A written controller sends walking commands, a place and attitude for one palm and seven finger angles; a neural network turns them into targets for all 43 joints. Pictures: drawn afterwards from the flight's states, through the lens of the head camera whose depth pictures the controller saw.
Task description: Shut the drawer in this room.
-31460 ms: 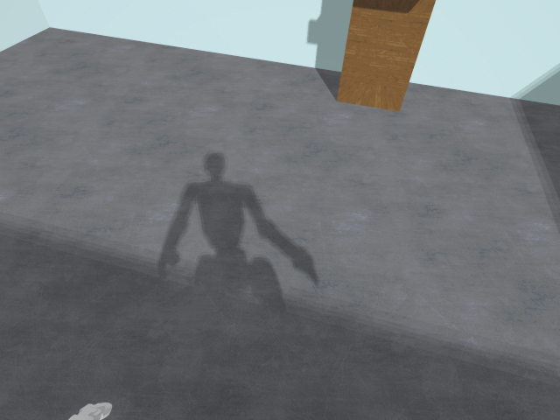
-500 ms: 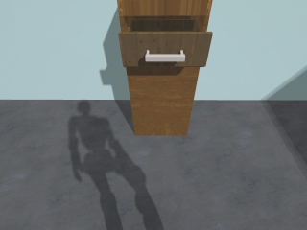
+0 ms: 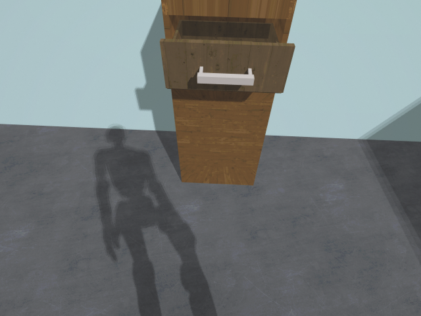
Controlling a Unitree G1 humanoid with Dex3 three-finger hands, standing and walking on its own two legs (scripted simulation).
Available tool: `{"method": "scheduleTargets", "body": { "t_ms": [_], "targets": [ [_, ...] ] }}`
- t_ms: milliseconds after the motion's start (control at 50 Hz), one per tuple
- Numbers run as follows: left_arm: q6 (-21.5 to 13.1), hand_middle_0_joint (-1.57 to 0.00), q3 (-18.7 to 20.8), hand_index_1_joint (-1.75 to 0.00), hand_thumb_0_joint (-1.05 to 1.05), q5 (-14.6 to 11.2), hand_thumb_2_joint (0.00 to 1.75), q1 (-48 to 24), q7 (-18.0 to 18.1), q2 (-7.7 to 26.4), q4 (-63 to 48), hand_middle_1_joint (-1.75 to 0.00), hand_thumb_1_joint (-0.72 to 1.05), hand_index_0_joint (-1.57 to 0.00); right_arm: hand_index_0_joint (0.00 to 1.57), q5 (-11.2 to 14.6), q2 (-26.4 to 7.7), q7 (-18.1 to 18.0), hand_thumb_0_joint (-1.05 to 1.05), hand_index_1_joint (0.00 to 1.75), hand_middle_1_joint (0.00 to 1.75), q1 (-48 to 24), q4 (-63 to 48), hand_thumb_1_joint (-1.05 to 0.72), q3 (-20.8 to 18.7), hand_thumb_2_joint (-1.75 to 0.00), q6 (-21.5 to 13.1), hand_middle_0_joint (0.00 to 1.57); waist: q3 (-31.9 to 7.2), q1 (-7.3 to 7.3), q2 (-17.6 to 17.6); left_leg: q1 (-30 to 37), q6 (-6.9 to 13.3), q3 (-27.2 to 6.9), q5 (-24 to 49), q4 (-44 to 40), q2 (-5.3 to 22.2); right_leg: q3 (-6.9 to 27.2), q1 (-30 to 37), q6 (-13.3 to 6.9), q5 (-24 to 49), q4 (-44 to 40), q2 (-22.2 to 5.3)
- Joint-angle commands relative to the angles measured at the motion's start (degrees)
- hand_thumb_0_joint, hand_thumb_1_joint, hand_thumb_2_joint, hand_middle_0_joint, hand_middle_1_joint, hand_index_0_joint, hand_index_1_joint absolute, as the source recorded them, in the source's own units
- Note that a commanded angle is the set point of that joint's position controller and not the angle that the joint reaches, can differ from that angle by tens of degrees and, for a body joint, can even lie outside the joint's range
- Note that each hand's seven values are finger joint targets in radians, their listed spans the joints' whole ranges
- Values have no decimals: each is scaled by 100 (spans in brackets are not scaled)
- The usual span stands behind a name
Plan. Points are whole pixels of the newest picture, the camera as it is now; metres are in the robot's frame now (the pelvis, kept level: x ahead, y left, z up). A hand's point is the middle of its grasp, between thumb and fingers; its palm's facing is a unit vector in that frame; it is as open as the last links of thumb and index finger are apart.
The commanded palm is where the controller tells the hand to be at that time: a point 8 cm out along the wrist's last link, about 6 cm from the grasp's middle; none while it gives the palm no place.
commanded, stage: look at it before walking up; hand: left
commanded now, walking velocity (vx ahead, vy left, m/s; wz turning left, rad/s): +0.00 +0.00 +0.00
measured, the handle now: (225, 74) +0.75 +0.01 +0.08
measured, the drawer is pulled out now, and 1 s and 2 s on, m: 0.20 0.20 0.20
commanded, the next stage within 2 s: take the last steps up to it in 0.60 s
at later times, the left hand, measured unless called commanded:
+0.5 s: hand out of the picture -0.01 +0.16 -0.18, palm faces +0.05 -0.98 -0.17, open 7.4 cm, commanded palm none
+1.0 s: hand out of the picture +0.01 +0.16 -0.18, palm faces -0.02 -0.99 -0.17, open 7.4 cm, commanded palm none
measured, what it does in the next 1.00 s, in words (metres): stands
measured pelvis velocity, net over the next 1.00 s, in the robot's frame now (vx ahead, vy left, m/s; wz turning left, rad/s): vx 0.02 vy -0.01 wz -0.06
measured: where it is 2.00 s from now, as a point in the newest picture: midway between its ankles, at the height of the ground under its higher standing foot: (246, 296)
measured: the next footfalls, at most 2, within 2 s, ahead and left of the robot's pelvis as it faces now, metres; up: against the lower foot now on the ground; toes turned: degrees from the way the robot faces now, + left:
right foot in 1.12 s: +0.12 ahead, -0.16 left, +0.00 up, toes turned -12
left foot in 1.62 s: +0.35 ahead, +0.01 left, +0.00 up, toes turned +6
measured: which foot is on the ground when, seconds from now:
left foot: down 0.00-1.00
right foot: down 0.00-0.86, up 0.88-1.00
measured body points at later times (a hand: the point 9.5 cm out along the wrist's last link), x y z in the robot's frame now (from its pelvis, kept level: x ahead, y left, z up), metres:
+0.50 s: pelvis +0.00 +0.00 +0.00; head +0.01 +0.00 +0.45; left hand -0.02 +0.21 -0.16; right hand -0.02 -0.20 -0.17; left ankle -0.01 +0.13 -0.74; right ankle -0.02 -0.10 -0.74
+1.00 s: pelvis +0.02 -0.01 -0.01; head +0.03 -0.02 +0.44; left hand +0.01 +0.21 -0.16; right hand -0.03 -0.22 -0.17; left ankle -0.01 +0.13 -0.74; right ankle +0.00 -0.10 -0.71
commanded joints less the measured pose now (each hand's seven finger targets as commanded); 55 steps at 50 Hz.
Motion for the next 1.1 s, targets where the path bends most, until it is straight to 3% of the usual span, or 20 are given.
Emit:
{"method": "scheduleTargets", "body": {
  "t_ms": [0, 220, 700, 760, 800, 840, 860, 880, 900, 920, 960, 1000, 1040, 1060, 1080],
  "targets": [
    [-89, -20, 78, -30, 0, 31, 90, 466, 31, 552, -94, -30, 90, -20, 20, 14, -314, -12, 0, 30, 30, 425, -103, -90, -48, -90, -63, 20, 496, -40, 37, 94, 144, -450, 520, -344, 378, 660, -584, 17, 990, -540, -673],
    [-90, -20, 96, -30, 0, 35, 90, 463, 30, 588, -116, -30, 90, -20, 20, 11, -389, -16, 0, 30, 30, 405, -156, -90, -47, -90, -76, 20, 417, -17, -119, 122, 155, -465, 608, -347, 397, 629, -430, 13, 1103, -516, -669],
    [-85, -20, 122, -30, 0, 36, 90, 379, 25, 686, -207, -30, 90, -20, 20, 10, -430, -13, 0, 30, 30, 456, -154, -90, -61, -90, -119, 20, 388, -7, -19, 93, 183, -466, 707, -397, 397, 594, -315, 21, 1123, -478, -666],
    [-43, -20, 143, -30, 0, 36, 90, 388, -17, 629, -146, -30, 90, -20, 20, -30, -414, -19, 0, 30, 30, 583, -99, -90, -82, -90, -106, 20, 403, -67, -62, 198, 186, -434, 20, -343, 437, 553, -497, 17, 316, -392, -544],
    [29, -20, 206, -30, 0, 74, 90, 297, -93, 645, -207, -30, 90, -20, 20, -54, -585, -22, 0, 30, 30, 613, -133, -90, -180, -90, -62, 20, 616, -133, 219, 146, 283, -663, -1171, -598, 660, 390, -985, -6, -516, -26, -376],
    [94, -20, 265, -30, 0, 145, 90, 103, -197, 580, -403, -30, 90, -20, 20, -82, -924, -40, 0, 30, 30, 764, -170, -90, -337, -90, -19, 20, 844, -248, 873, 140, 646, -1429, -2465, -1186, 1312, -23, -1731, 35, -919, 1088, -82],
    [138, -20, 295, -30, 0, 182, 90, -87, -243, 571, -526, -30, 90, -20, 20, -102, -1083, -50, 0, 30, 30, 900, -184, -90, -410, -90, -24, 20, 989, -347, 1135, 82, 904, -1849, -2767, -1442, 1727, -105, -2148, 30, -1105, 1984, -105],
    [170, -20, 340, -30, 0, 194, 90, -282, -278, 598, -666, -30, 90, -20, 20, -120, -1110, -52, 0, 30, 30, 996, -199, -90, -438, -90, -58, 20, 1112, -396, 1160, 121, 1120, -2110, -2660, -1593, 1975, 143, -2584, 4, -1321, 2600, -306],
    [172, -20, 379, -30, 0, 189, 90, -368, -316, 598, -751, -30, 90, -20, 20, -131, -1102, -49, 0, 30, 30, 994, -222, -90, -434, -90, -88, 20, 1213, -365, 948, 118, 1194, -2104, -2512, -1607, 2071, 332, -2856, 4, -1281, 2825, -480],
    [138, -20, 399, -30, 0, 186, 90, -430, -354, 592, -791, -30, 90, -20, 20, -133, -1060, -50, 0, 30, 30, 981, -253, -90, -432, -90, -122, 20, 1131, -343, 665, 166, 1185, -2026, -2321, -1558, 2097, 408, -2908, 3, -1173, 2862, -561],
    [86, -20, 435, -30, 0, 160, 90, -432, -403, 529, -892, -30, 90, -20, 20, -163, -1104, -37, 0, 30, 30, 760, -341, -90, -447, -90, -165, 20, 916, -269, 629, 55, 1077, -1591, -1762, -1386, 1982, 381, -2581, 62, -1053, 2551, -654],
    [72, -20, 455, -30, 0, 132, 90, -246, -436, 505, -880, -30, 90, -20, 20, -175, -1185, -17, 0, 30, 30, 397, -475, -90, -476, -90, -176, 20, 685, -104, 723, -374, 906, -1112, -1552, -1186, 1777, 187, -1778, 94, -903, 1989, -598],
    [58, -20, 483, -30, 0, 124, 90, 217, -452, 522, -725, -30, 90, -20, 20, -172, -1241, 5, 0, 30, 30, 120, -549, -90, -500, -90, -152, 20, 442, 137, 483, -877, 674, -671, -1696, -702, 1509, -150, -795, 126, -445, 1380, -359],
    [34, -20, 497, -30, 0, 130, 90, 661, -437, 588, -559, -30, 90, -20, 20, -164, -1203, 25, 0, 30, 30, 11, -568, -90, -494, -90, -129, 20, 272, 343, 170, -1167, 508, -423, -1816, -108, 1248, -319, -147, 139, -118, 930, -163],
    [-7, -20, 549, -30, 0, 142, 90, 1131, -388, 829, -396, -30, 90, -20, 20, -131, -1041, 54, 0, 30, 30, -23, -609, -90, -471, -90, -119, 20, 177, 557, -517, -1723, 323, -54, -1985, 799, 856, -88, 541, 97, -349, 543, -224]
  ]
}}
